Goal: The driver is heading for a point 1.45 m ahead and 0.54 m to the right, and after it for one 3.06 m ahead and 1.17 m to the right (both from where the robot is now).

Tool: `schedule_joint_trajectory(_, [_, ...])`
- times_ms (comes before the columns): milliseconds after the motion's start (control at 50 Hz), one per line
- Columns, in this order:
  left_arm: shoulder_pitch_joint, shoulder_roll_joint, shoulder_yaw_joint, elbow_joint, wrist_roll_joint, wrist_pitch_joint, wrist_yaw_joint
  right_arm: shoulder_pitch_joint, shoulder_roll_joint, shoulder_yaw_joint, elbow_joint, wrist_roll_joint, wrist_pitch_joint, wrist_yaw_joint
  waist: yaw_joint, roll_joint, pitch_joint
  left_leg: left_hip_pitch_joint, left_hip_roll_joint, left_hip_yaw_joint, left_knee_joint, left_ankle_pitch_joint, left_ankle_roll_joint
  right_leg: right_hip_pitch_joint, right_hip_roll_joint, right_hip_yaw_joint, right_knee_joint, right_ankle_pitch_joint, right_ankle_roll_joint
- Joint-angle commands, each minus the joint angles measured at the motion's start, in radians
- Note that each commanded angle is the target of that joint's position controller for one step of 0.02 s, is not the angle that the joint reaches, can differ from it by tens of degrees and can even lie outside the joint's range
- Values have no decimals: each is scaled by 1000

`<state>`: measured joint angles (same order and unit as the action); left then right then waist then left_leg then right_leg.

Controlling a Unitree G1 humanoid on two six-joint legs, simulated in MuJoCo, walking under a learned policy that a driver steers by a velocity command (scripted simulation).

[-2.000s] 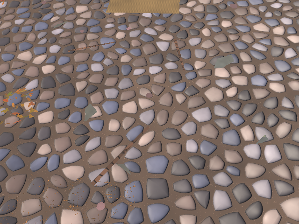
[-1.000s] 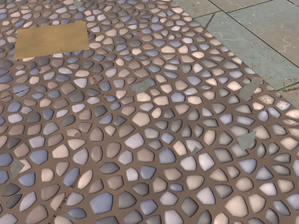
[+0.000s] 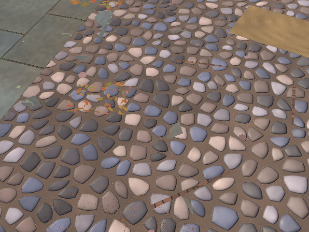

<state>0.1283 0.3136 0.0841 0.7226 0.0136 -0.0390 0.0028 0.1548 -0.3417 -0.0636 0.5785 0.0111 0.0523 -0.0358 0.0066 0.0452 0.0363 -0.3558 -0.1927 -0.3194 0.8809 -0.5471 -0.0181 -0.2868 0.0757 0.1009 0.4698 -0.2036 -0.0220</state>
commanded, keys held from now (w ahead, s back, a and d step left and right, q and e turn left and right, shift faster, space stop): shift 0.16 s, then w+shift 0.20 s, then w+e+shift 0.52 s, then e+shift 0.12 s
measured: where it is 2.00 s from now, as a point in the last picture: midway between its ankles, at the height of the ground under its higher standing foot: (198, 177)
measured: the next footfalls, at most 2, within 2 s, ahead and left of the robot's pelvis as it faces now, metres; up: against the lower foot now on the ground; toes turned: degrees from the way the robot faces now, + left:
left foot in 0.30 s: +0.01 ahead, +0.13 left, +0.00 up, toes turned +0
right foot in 0.76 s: +0.45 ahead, -0.13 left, +0.00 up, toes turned -14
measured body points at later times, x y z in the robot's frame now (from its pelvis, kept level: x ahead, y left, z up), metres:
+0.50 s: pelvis +0.09 +0.02 +0.00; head +0.11 +0.04 +0.45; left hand +0.25 +0.28 -0.10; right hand +0.09 -0.25 -0.10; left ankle -0.03 +0.13 -0.74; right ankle +0.18 -0.14 -0.66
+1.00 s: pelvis +0.46 -0.08 +0.00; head +0.49 -0.10 +0.45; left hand +0.61 +0.16 -0.11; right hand +0.58 -0.39 -0.05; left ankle +0.67 +0.06 -0.66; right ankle +0.42 -0.11 -0.74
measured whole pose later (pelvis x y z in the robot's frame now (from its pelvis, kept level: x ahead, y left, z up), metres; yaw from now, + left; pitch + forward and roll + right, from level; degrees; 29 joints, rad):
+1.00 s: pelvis +0.46 -0.08 +0.00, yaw -25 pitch +0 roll +0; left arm 0.41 0.29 0.05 0.72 -0.02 -0.05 -0.01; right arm 0.09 -0.30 0.00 0.57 -0.04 -0.14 0.00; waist 0.04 0.03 0.06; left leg -0.70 0.10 -0.16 0.98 -0.18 -0.04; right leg -0.14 0.19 0.14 0.40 -0.23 -0.14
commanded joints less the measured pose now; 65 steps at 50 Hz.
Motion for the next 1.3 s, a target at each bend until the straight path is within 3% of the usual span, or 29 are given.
schedule_joint_trajectory(20, [-34, 104, 11, -79, -15, 0, 11, 72, -163, -58, -17, -3, -2, -8, -27, -138, -82, -141, 81, 68, 303, -4, -73, 146, -325, 308, -121, 258, -197])
schedule_joint_trajectory(160, [-3, 105, -9, -49, -9, 29, 18, 19, -26, -2, -18, -2, -15, 2, 15, -230, -90, -5, 172, 237, -75, 62, -92, 174, -240, 151, -124, 289, -188])
schedule_joint_trajectory(220, [84, 185, 10, -29, -34, 43, 13, 57, -55, -5, 7, 16, -29, 11, 42, -271, -96, 106, 142, 333, -255, 87, -54, 105, -257, 226, -220, -322, -194])
schedule_joint_trajectory(280, [56, 148, -6, -37, -47, 31, 11, 154, -41, -1, 74, 14, -71, 22, -36, -186, 9, 331, 147, 351, -506, 232, 57, -128, -233, 216, -214, -480, -148])
schedule_joint_trajectory(300, [5, 89, -24, -57, -40, 13, 6, 255, -50, -4, 104, 13, -88, 18, -91, -123, -3, 496, 238, 235, -536, 206, 99, -283, -201, 170, -78, -422, -101])
schedule_joint_trajectory(320, [-55, -19, -54, -105, -32, -17, -6, 384, -119, -20, 131, 0, -102, 12, -137, 86, -56, 636, 447, -74, -627, -44, 175, -466, -81, -33, 266, -325, -19])
schedule_joint_trajectory(340, [-144, 25, -42, -167, -60, -47, -7, 380, -186, -42, 136, -10, -121, 32, -150, 149, 64, 534, 589, -380, -745, -250, 300, -664, -80, -56, 410, -314, -14])
schedule_joint_trajectory(440, [-50, 59, -25, -118, -59, -64, -38, 305, -52, -3, 113, -18, -154, 31, -96, 72, 92, 527, 455, 2, -749, 83, 191, -750, -145, 20, 611, 9, -18])
schedule_joint_trajectory(620, [-226, -10, -64, -192, -53, -54, -91, 347, -62, 11, 180, -19, -167, 28, -125, 28, 186, 343, 411, 431, -860, 534, 121, -509, -119, -168, 294, 311, -25])
schedule_joint_trajectory(680, [-241, 29, -50, -228, -57, -54, -100, 344, -129, 3, 201, -31, -146, 14, -70, 107, 105, 482, 433, 501, -685, 1339, 90, -383, -19, -280, 243, 189, -96])
schedule_joint_trajectory(720, [-38, 105, -15, -204, -64, -36, -94, 317, -174, -9, 198, -41, -118, -5, 71, 183, -52, 530, 466, 513, -358, 1794, 78, -161, 45, -305, 275, 60, -145])
schedule_joint_trajectory(740, [209, 180, 23, -141, -70, -24, -83, 280, -187, -13, 180, -39, -111, -8, 188, 152, -185, 417, 455, 509, -96, 1801, 71, 159, 64, -271, 228, 88, -184])
schedule_joint_trajectory(760, [387, 227, 50, -86, -75, -3, -61, 278, -161, -6, 154, -42, -128, -11, 242, 28, -246, 88, 385, 468, 215, 1267, 42, 543, -10, -74, 196, 37, -208])
schedule_joint_trajectory(780, [338, 296, 61, -113, -68, -4, -46, 373, 14, 49, 93, -27, -174, 19, 89, -352, -368, -389, 149, 354, 694, 100, -19, 900, -318, 576, 40, -338, -437])
schedule_joint_trajectory(800, [382, 202, 42, -112, -45, -12, -33, 234, -100, 34, 57, -1, -229, 35, 177, -186, -497, -447, 163, 122, 723, 148, 43, 873, -336, 828, -146, -605, -407])
schedule_joint_trajectory(820, [388, 180, 33, -101, -20, -26, -30, 91, -103, 30, -3, 41, -245, 35, 166, -124, -293, -492, 196, 136, 677, 182, 60, 714, -320, 743, -208, -521, -344])
schedule_joint_trajectory(840, [332, 179, 31, -95, -17, -43, -35, 64, -76, 42, -19, 33, -253, 29, 88, 26, -134, -459, 231, 148, 565, 222, 67, 489, -290, 646, -237, -365, -327])
schedule_joint_trajectory(880, [186, 126, 13, -130, -1, -52, -30, 127, -54, 37, 10, -5, -230, 28, -36, 6, -36, -325, 282, 140, 447, 244, 54, 194, -190, 466, -255, -178, -327])
schedule_joint_trajectory(960, [97, 124, 8, -128, -34, -47, -3, 34, -65, 30, -32, -55, -192, 29, -77, -25, 112, -192, 255, 269, 139, 322, -44, -171, -75, 219, -260, 448, -285])
schedule_joint_trajectory(1000, [117, 145, 19, -95, -42, -25, 17, -49, -2, 45, -57, -75, -199, 34, -38, -44, 78, -19, 168, 334, -113, 549, -56, -288, 21, 122, -171, 521, -201])
schedule_joint_trajectory(1040, [222, 157, 30, -52, -54, 1, 28, -113, 15, 39, -81, -42, -197, 40, 30, -82, -19, 132, 80, 334, -285, 755, -61, -259, 27, 186, -130, 362, -132])
schedule_joint_trajectory(1100, [209, 136, 30, -43, -62, 25, 44, -155, -60, 3, -112, -7, -188, 31, 21, -162, -36, 114, 94, 220, -433, 735, -51, -66, -1, 324, -9, 244, -82])
schedule_joint_trajectory(1140, [156, 119, 30, -67, -55, 33, 49, -17, -100, -22, -77, -15, -190, 23, -58, -172, -141, 235, 134, 208, -498, 799, -26, 46, 18, 317, 230, 313, -22])
schedule_joint_trajectory(1160, [172, 58, 9, -88, -40, 36, 42, 137, -110, -23, -48, -31, -188, 20, -106, -131, -299, 452, 271, 142, -434, 898, 29, 32, 44, 260, 490, 145, 20])
schedule_joint_trajectory(1180, [351, -69, -26, -88, -5, 43, 32, 166, -133, -14, -60, -56, -174, 20, -10, 159, -425, 719, 556, -128, -295, 1442, 150, -212, 147, 164, 823, -632, 62])
schedule_joint_trajectory(1200, [538, 43, -18, -79, -35, 44, 14, 175, -126, -13, -64, -64, -154, 33, 39, 289, -573, 796, 743, -426, -314, 1302, 288, -303, 87, 190, 1057, -618, 93])
schedule_joint_trajectory(1220, [458, 136, 4, -90, -60, 55, 8, 75, -141, -31, -74, -38, -136, 22, 35, 234, -523, 704, 716, -442, -417, 765, 330, -371, -20, 122, 1159, -419, 120])
schedule_joint_trajectory(1240, [288, 180, 17, -106, -60, 70, 17, -2, -57, -9, -97, -38, -120, 6, -5, 93, -360, 516, 581, -274, -502, 508, 274, -388, -51, 47, 1082, -293, 128])
schedule_joint_trajectory(1300, [176, 127, 7, -143, -41, 108, 36, -76, -37, 10, -63, -46, -97, 8, 20, 17, -107, 123, 403, 37, -575, 567, 204, -252, -82, -9, 877, -237, 115])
